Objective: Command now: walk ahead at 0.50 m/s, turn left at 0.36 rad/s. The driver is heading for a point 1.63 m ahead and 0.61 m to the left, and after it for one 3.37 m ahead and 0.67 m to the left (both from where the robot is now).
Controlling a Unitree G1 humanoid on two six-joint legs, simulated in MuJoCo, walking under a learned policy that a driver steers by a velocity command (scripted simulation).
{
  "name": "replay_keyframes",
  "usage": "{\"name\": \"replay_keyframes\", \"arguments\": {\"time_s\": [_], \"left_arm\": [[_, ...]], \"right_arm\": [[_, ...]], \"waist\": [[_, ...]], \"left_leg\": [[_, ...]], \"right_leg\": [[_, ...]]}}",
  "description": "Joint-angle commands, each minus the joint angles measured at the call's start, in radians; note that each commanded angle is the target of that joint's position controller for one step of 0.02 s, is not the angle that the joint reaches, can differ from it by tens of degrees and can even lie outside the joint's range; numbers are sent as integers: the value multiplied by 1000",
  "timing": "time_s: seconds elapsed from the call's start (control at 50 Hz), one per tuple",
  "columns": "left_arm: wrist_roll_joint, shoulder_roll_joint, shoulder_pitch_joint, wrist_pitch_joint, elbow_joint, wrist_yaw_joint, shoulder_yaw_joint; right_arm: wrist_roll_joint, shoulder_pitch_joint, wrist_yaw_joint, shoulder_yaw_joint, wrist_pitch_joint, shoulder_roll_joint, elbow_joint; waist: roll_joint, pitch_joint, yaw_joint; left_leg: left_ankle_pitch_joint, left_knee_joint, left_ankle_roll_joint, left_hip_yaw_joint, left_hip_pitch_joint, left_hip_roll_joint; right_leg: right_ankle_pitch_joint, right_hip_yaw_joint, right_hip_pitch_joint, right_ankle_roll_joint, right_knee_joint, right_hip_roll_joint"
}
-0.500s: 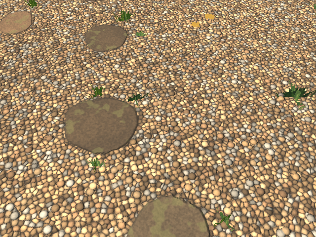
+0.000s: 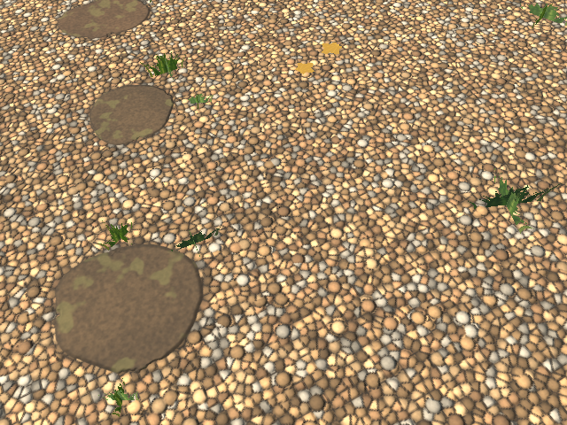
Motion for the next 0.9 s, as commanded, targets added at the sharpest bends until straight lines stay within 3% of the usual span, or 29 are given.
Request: {"name": "replay_keyframes", "arguments": {"time_s": [0.02,0.08,0.16,0.22,0.3,0.34,0.36,0.38,0.4,0.42,0.44,0.46,0.48,0.5,0.52,0.54,0.58,0.66,0.7,0.74,0.82,0.86,0.88,0.9], "left_arm": [[4,99,69,-24,0,0,37],[12,113,52,-46,31,8,49],[12,144,78,-44,67,26,61],[2,178,118,-33,90,34,72],[-21,207,161,-8,124,35,85],[-29,235,151,7,127,37,92],[-34,250,142,16,124,39,95],[-40,252,124,25,121,40,94],[-32,229,137,23,115,44,82],[13,97,203,6,62,39,42],[-4,100,175,-35,44,29,27],[-47,174,52,-59,15,19,45],[-48,165,24,-73,6,19,40],[-22,163,28,-77,22,28,43],[-4,175,43,-70,31,32,52],[0,176,56,-56,33,30,55],[8,148,61,-36,31,29,51],[9,102,-76,-26,-9,26,31],[0,89,-131,-32,-16,14,21],[-8,94,-177,-41,-26,1,19],[-11,136,-192,-56,-39,-15,30],[-10,155,-121,-61,-23,-14,40],[-4,181,-21,-65,7,-9,55],[10,225,127,-68,27,-4,68]], "right_arm": [[-4,-19,-7,-27,7,-76,-81],[-6,-41,-8,-24,34,-37,-95],[-13,-138,8,-17,32,-18,-130],[-16,-248,29,-5,29,-5,-169],[-15,-332,50,-6,32,-23,-222],[-16,-310,55,-19,36,-47,-237],[-15,-250,53,-33,39,-70,-230],[-10,-117,48,-58,41,-109,-200],[-8,51,32,-96,48,-182,-153],[-1,78,13,-123,50,-308,-145],[-12,79,23,-104,29,-285,-192],[-19,61,31,-81,13,-206,-183],[-16,21,30,-73,2,-176,-181],[-14,-51,26,-62,0,-141,-191],[-23,-102,22,-50,-1,-106,-209],[-32,-123,17,-46,-1,-98,-223],[-27,-116,7,-51,-5,-112,-225],[-18,-62,-18,-59,-1,-142,-208],[-18,-43,-23,-56,3,-134,-198],[-17,0,-23,-53,3,-131,-176],[-19,39,-23,-53,10,-130,-148],[-20,23,-24,-54,17,-133,-146],[-23,14,-23,-46,19,-112,-150],[-33,10,-21,-29,19,-76,-168]], "waist": [[-171,-62,39],[-115,-21,15],[-89,14,36],[-66,49,77],[-67,73,96],[-92,32,66],[-109,-16,26],[-98,-87,-53],[-54,-178,-129],[216,-231,-50],[169,-405,-56],[70,-303,-94],[45,-200,-65],[-9,-138,-19],[4,-109,19],[21,-103,41],[12,-94,52],[29,-44,10],[56,-36,-18],[61,-27,-46],[75,-6,-43],[98,-18,2],[83,-77,52],[21,-215,118]], "left_leg": [[123,45,-2,-56,-253,93],[211,-5,-19,-66,-266,95],[402,-228,-21,-50,-294,83],[462,-370,-3,8,-282,70],[367,-468,43,56,-307,51],[269,-481,80,112,-223,-2],[219,-478,102,146,-129,-45],[238,-526,134,171,50,-97],[283,-564,174,110,339,-109],[194,-629,327,-388,656,149],[30,-812,441,-823,781,282],[64,-860,375,-712,734,264],[135,-851,339,-574,606,224],[235,-846,304,-465,465,181],[336,-861,287,-388,355,147],[387,-882,286,-361,291,130],[486,-903,295,-305,220,112],[446,-911,249,-219,149,51],[375,-910,221,-192,136,36],[329,-904,215,-212,151,60],[351,-820,200,-288,286,129],[483,-751,179,-297,320,133],[617,-636,157,-265,316,84],[554,-396,122,-209,217,26]], "right_leg": [[30,261,247,-157,-338,-257],[169,136,201,-166,-392,-258],[224,-6,239,-148,-406,-237],[224,-69,278,-138,-413,-252],[303,-113,415,-114,-349,-287],[592,-142,456,-93,-239,-289],[765,-157,461,-80,-130,-281],[848,-185,420,-55,56,-251],[704,-196,251,-11,314,-209],[-94,-174,-190,66,695,-52],[-432,95,-360,68,865,62],[-349,156,-460,44,878,8],[-262,147,-465,22,807,-34],[-195,148,-406,21,719,-75],[-150,153,-327,25,651,-99],[-124,154,-273,32,620,-105],[-90,134,-241,61,540,-97],[142,119,-230,100,253,-53],[265,107,-177,101,111,-28],[328,106,-141,93,52,-18],[221,120,-159,40,-22,-17],[147,90,-78,2,-57,-1],[152,75,62,-28,-80,11],[164,192,306,-91,-45,-106]]}}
